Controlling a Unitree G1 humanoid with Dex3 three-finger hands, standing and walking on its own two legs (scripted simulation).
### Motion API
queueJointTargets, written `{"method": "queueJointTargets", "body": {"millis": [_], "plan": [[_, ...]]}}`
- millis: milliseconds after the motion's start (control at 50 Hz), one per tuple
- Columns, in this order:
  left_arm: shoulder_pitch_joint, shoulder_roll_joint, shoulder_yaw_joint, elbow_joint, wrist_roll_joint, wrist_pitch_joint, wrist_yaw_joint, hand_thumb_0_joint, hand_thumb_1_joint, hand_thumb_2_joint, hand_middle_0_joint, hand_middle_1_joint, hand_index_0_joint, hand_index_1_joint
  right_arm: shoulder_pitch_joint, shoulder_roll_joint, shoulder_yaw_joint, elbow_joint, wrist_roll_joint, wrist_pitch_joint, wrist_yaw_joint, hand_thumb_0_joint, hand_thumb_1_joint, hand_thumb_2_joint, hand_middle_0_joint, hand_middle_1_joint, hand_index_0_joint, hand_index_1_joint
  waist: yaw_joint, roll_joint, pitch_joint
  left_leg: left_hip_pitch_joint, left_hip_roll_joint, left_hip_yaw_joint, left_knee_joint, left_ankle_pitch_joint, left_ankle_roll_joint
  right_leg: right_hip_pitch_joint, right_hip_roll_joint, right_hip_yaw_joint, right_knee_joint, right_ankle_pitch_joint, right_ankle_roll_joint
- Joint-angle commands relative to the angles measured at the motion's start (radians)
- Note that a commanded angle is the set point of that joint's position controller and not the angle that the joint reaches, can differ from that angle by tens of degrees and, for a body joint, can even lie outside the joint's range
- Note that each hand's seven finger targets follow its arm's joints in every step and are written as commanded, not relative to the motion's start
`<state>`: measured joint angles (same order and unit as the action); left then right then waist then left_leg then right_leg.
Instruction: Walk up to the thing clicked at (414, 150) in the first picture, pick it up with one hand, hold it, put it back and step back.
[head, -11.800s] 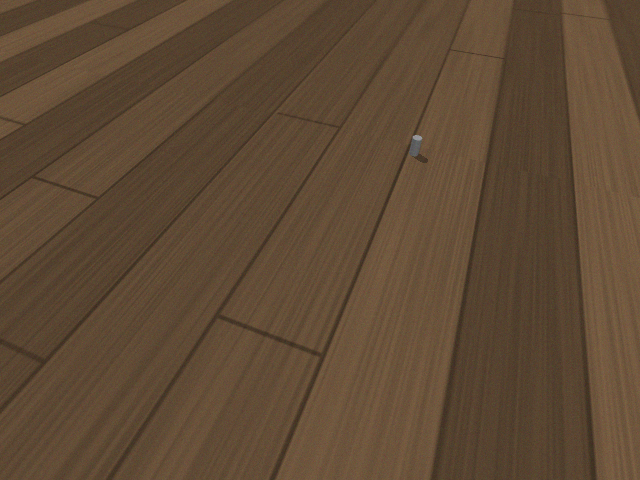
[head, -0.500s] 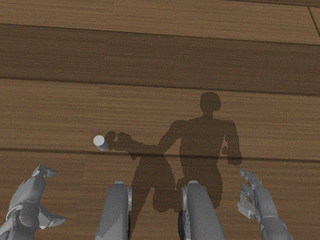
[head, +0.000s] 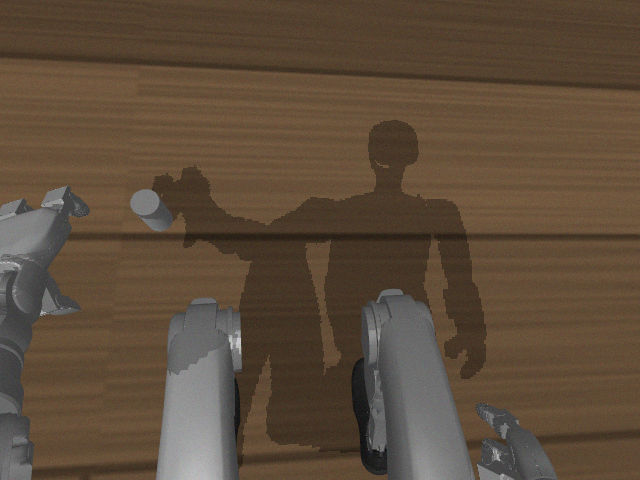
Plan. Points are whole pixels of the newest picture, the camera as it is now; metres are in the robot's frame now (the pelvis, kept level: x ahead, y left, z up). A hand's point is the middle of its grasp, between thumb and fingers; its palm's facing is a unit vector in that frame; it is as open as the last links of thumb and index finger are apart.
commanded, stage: rise first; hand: left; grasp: from above
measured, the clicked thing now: (153, 211) +0.53 +0.29 -0.35
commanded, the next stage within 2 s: approach in 0.88 s
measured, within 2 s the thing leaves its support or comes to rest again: neither
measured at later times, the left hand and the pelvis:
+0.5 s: hand (80, 233) +0.44 +0.33 -0.19, palm faces -0.47 -0.04 -0.88, open 13.8 cm; pelvis +0.00 +0.02 -0.05, yaw -2 degrees
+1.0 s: hand (95, 225) +0.46 +0.33 -0.22, palm faces -0.46 -0.04 -0.89, open 13.8 cm; pelvis +0.01 +0.02 -0.06, yaw -3 degrees
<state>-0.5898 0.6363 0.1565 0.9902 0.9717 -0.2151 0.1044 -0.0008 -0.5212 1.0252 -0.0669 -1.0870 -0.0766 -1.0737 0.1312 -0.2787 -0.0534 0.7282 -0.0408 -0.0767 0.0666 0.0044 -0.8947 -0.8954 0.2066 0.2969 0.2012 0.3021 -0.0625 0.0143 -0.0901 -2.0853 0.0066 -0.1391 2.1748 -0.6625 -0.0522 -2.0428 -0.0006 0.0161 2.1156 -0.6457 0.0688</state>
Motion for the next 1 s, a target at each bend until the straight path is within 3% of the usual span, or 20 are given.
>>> {"method": "queueJointTargets", "body": {"millis": [0,100,200,280,340,380,500,640,680,720,740,760,780,860,940,960,980], "plan": [[-0.282,0.341,0.074,-0.091,0.054,-0.058,0.078,0.000,-0.516,1.007,-0.058,-1.044,-0.070,-1.032,0.128,-0.209,-0.064,-0.066,-0.004,-0.002,-0.002,0.000,-0.892,-0.899,0.200,0.299,0.200,0.299,-0.012,0.141,-0.610,0.407,-0.017,0.106,-0.252,0.007,0.074,0.259,0.020,-0.124,-0.210,0.003,-0.096],[-0.381,0.361,0.049,-0.001,0.140,-0.073,0.150,0.000,-0.527,1.019,-0.080,-0.978,-0.075,-0.983,0.147,-0.219,-0.052,-0.050,-0.019,0.026,0.011,0.000,-0.894,-0.900,0.200,0.299,0.200,0.299,-0.045,0.171,-0.602,0.394,-0.024,0.100,-0.224,-0.003,0.072,0.192,0.020,-0.139,-0.172,0.009,-0.102],[-0.453,0.366,0.023,0.065,0.196,-0.061,0.195,0.000,-0.508,0.998,-0.086,-0.958,-0.083,-0.960,0.162,-0.232,-0.045,-0.030,-0.034,0.034,0.021,0.000,-0.896,-0.900,0.200,0.300,0.200,0.299,-0.060,0.224,-0.627,0.423,-0.026,0.094,-0.193,0.052,0.065,0.146,0.015,-0.146,-0.126,0.065,-0.103],[-0.492,0.360,0.001,0.121,0.230,-0.050,0.210,0.000,-0.459,0.939,-0.108,-0.962,-0.118,-0.951,0.168,-0.232,-0.044,-0.022,-0.047,0.041,0.028,0.000,-0.901,-0.901,0.200,0.300,0.200,0.300,-0.080,0.221,-0.628,0.415,-0.027,0.095,-0.166,0.084,0.066,0.133,0.012,-0.145,-0.110,0.096,-0.101],[-0.520,0.400,0.019,0.133,0.255,-0.055,0.218,0.000,-0.454,0.935,-0.113,-0.957,-0.123,-0.946,0.170,-0.239,-0.044,-0.022,-0.054,0.044,0.034,0.000,-0.902,-0.901,0.200,0.300,0.200,0.300,-0.080,0.243,-0.644,0.414,-0.027,0.087,-0.160,0.079,0.064,0.122,0.012,-0.151,-0.091,0.096,-0.101],[-0.526,0.372,0.000,0.148,0.266,-0.058,0.220,0.000,-0.447,0.922,-0.112,-0.973,-0.127,-0.956,0.166,-0.233,-0.042,-0.024,-0.057,0.048,0.039,0.000,-0.903,-0.901,0.200,0.300,0.200,0.300,-0.079,0.249,-0.640,0.413,-0.029,0.082,-0.161,0.081,0.061,0.107,0.011,-0.152,-0.080,0.093,-0.103],[-0.550,0.378,-0.004,0.197,0.306,-0.071,0.231,0.000,-0.437,0.909,-0.121,-0.982,-0.138,-0.962,0.185,-0.236,-0.038,-0.017,-0.069,0.058,0.049,0.000,-0.907,-0.902,0.200,0.300,0.200,0.300,-0.109,0.231,-0.639,0.401,-0.029,0.077,-0.124,0.123,0.064,0.102,0.012,-0.153,-0.061,0.131,-0.099],[-0.588,0.408,0.020,0.222,0.316,-0.098,0.255,0.000,-0.434,0.901,-0.112,-1.007,-0.136,-0.981,0.195,-0.236,-0.029,-0.010,-0.088,0.061,0.059,0.000,-0.906,-0.901,0.200,0.300,0.200,0.300,-0.121,0.228,-0.640,0.376,-0.029,0.080,-0.092,0.132,0.069,0.102,0.014,-0.154,-0.048,0.137,-0.093],[-0.571,0.393,0.013,0.257,0.322,-0.098,0.263,0.000,-0.444,0.911,-0.112,-1.006,-0.133,-0.983,0.197,-0.236,-0.024,-0.004,-0.091,0.061,0.061,0.000,-0.906,-0.902,0.200,0.300,0.200,0.300,-0.123,0.231,-0.631,0.379,-0.029,0.082,-0.090,0.137,0.068,0.091,0.015,-0.155,-0.046,0.139,-0.094],[-0.614,0.436,0.044,0.205,0.323,-0.103,0.280,0.000,-0.450,0.914,-0.102,-1.019,-0.125,-0.994,0.197,-0.239,-0.024,-0.006,-0.094,0.062,0.062,0.000,-0.906,-0.902,0.200,0.300,0.200,0.300,-0.105,0.272,-0.675,0.393,-0.028,0.084,-0.087,0.153,0.065,0.101,0.013,-0.152,-0.035,0.154,-0.094],[-0.555,0.404,0.026,0.282,0.333,-0.094,0.281,0.000,-0.460,0.919,-0.092,-1.030,-0.117,-1.004,0.204,-0.235,-0.020,-0.003,-0.096,0.063,0.063,0.000,-0.906,-0.902,0.200,0.300,0.200,0.300,-0.114,0.258,-0.643,0.391,-0.028,0.084,-0.082,0.158,0.065,0.087,0.016,-0.155,-0.035,0.154,-0.094],[-0.611,0.404,0.019,0.222,0.329,-0.103,0.285,0.000,-0.467,0.925,-0.094,-1.027,-0.115,-1.004,0.199,-0.231,-0.017,-0.005,-0.096,0.063,0.064,0.000,-0.907,-0.902,0.200,0.300,0.200,0.300,-0.121,0.280,-0.663,0.388,-0.031,0.088,-0.079,0.164,0.065,0.095,0.018,-0.155,-0.032,0.161,-0.094],[-0.618,0.429,0.038,0.217,0.337,-0.103,0.291,0.000,-0.477,0.939,-0.085,-1.028,-0.104,-1.007,0.204,-0.240,-0.023,-0.003,-0.096,0.064,0.065,0.000,-0.904,-0.901,0.200,0.300,0.200,0.300,-0.116,0.291,-0.687,0.405,-0.029,0.084,-0.082,0.170,0.063,0.091,0.017,-0.157,-0.024,0.167,-0.095],[-0.613,0.409,0.024,0.271,0.339,-0.094,0.306,0.000,-0.486,0.940,-0.070,-1.059,-0.094,-1.033,0.208,-0.236,-0.016,0.001,-0.103,0.063,0.068,0.000,-0.906,-0.901,0.200,0.300,0.200,0.300,-0.139,0.267,-0.644,0.369,-0.029,0.087,-0.068,0.157,0.070,0.085,0.020,-0.161,-0.027,0.163,-0.094],[-0.603,0.421,0.036,0.292,0.329,-0.081,0.316,0.000,-0.484,0.939,-0.074,-1.058,-0.097,-1.032,0.212,-0.238,-0.014,0.005,-0.105,0.056,0.069,0.000,-0.907,-0.902,0.200,0.300,0.200,0.300,-0.133,0.261,-0.644,0.367,-0.028,0.093,-0.063,0.161,0.072,0.094,0.016,-0.156,-0.031,0.168,-0.091],[-0.645,0.433,0.034,0.257,0.329,-0.086,0.318,0.000,-0.564,1.019,-0.071,-1.017,-0.056,-1.033,0.210,-0.238,-0.016,0.006,-0.105,0.055,0.068,0.000,-0.911,-0.903,0.200,0.300,0.200,0.300,-0.137,0.283,-0.662,0.367,-0.027,0.092,-0.061,0.150,0.072,0.092,0.020,-0.158,-0.028,0.162,-0.094],[-0.626,0.420,0.027,0.288,0.334,-0.081,0.318,0.000,-0.496,0.939,-0.063,-1.071,-0.087,-1.044,0.213,-0.238,-0.015,0.008,-0.104,0.056,0.067,0.000,-0.908,-0.897,0.200,0.300,0.200,0.300,-0.137,0.271,-0.651,0.365,-0.027,0.093,-0.061,0.150,0.073,0.094,0.020,-0.158,-0.034,0.164,-0.093]]}}
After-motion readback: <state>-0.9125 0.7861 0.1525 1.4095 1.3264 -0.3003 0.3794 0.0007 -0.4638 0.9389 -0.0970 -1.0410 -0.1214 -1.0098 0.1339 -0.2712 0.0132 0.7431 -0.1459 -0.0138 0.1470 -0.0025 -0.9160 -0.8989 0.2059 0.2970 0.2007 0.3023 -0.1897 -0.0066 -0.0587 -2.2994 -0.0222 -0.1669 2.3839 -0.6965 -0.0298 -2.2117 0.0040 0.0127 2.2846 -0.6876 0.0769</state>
